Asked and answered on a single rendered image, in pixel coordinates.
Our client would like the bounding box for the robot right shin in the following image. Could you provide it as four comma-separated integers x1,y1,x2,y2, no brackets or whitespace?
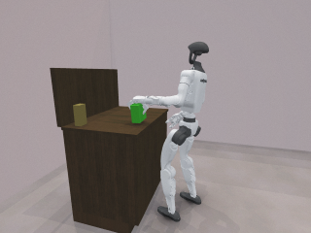
180,158,196,198

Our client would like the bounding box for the table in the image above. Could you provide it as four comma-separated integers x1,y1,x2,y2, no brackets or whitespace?
50,68,169,233

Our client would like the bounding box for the left robot hand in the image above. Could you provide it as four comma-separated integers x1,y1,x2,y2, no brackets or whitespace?
127,95,149,114

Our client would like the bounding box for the right robot hand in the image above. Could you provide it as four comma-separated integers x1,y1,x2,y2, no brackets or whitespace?
165,114,182,128

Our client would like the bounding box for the left robot upper arm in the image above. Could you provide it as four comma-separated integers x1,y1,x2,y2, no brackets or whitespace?
173,70,195,108

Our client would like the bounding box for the robot right forearm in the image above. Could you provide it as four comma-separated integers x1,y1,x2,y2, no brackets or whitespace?
178,111,184,118

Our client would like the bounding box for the left robot thigh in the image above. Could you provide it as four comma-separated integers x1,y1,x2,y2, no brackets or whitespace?
160,127,188,179

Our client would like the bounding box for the sponge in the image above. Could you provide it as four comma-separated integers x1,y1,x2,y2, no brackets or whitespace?
130,103,147,123

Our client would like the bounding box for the robot left forearm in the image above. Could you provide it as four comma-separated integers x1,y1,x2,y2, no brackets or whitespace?
145,95,180,108

